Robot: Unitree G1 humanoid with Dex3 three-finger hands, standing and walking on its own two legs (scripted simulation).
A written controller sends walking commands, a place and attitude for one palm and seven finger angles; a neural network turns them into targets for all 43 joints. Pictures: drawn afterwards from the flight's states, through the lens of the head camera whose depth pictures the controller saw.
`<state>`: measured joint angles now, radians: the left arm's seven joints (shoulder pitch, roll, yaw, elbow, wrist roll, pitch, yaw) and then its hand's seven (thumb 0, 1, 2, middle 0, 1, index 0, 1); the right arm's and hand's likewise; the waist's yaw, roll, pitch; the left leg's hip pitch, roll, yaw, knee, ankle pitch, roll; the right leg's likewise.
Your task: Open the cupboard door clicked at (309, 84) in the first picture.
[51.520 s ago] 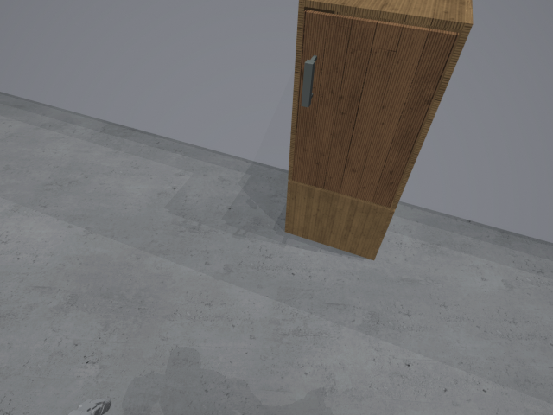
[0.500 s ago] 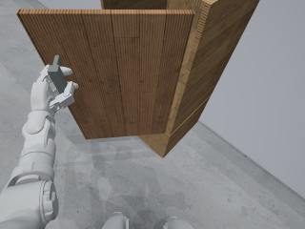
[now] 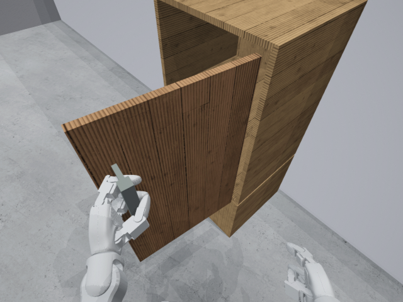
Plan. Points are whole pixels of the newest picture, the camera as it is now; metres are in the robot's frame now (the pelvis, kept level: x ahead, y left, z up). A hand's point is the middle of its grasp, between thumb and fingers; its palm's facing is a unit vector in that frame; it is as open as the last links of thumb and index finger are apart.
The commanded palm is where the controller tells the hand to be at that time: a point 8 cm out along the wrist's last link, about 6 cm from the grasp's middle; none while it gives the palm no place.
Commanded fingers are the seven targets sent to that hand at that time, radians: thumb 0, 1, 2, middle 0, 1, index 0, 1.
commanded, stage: pull the door open along its arc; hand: left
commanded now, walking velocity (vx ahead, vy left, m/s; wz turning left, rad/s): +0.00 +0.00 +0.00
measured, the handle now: (128, 194) +0.31 +0.16 +0.06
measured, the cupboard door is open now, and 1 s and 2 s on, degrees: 83 91 95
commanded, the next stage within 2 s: open thumb and fingers to let go in 0.30 s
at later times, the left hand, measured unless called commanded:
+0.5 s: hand (172, 234) +0.23 +0.06 +0.07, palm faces +0.48 -0.88 -0.01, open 6.3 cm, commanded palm +0.19 +0.11 +0.06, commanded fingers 0.00 0.48 0.72 -0.37 -1.30 -0.37 -1.30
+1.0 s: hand (167, 227) +0.24 +0.07 +0.06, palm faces +0.44 -0.90 +0.02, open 13.4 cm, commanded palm +0.20 +0.12 +0.06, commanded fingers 0.00 -0.50 0.30 -0.22 -0.75 -0.22 -0.75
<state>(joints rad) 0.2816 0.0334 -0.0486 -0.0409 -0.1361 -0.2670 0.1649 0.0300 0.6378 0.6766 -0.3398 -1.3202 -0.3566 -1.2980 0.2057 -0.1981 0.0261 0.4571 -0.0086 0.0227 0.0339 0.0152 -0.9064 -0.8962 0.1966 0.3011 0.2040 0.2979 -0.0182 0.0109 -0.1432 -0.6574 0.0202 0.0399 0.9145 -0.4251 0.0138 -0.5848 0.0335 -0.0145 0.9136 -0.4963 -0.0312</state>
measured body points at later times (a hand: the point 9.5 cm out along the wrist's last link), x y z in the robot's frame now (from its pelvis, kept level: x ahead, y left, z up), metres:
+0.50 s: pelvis +0.00 -0.06 +0.00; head +0.01 -0.09 +0.45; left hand +0.20 +0.11 +0.07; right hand +0.17 -0.28 -0.11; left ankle +0.02 +0.11 -0.69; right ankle -0.02 -0.10 -0.69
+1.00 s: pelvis -0.01 -0.04 +0.00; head +0.01 -0.06 +0.45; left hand +0.21 +0.12 +0.07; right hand +0.18 -0.25 -0.09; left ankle +0.02 +0.11 -0.69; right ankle -0.02 -0.10 -0.69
